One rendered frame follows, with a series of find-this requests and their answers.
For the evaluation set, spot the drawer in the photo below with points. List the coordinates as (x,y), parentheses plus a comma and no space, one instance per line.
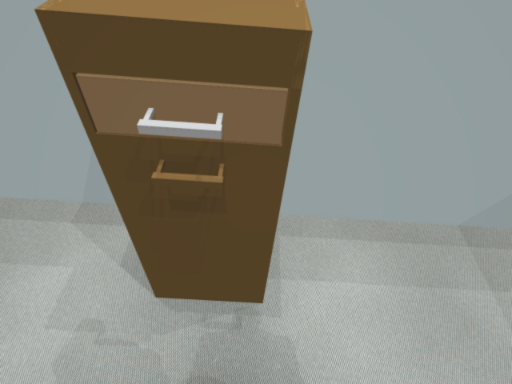
(250,113)

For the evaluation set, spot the handle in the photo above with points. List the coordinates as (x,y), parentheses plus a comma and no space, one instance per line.
(191,180)
(180,129)

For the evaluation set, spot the cabinet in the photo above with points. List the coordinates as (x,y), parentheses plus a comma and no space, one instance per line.
(193,242)

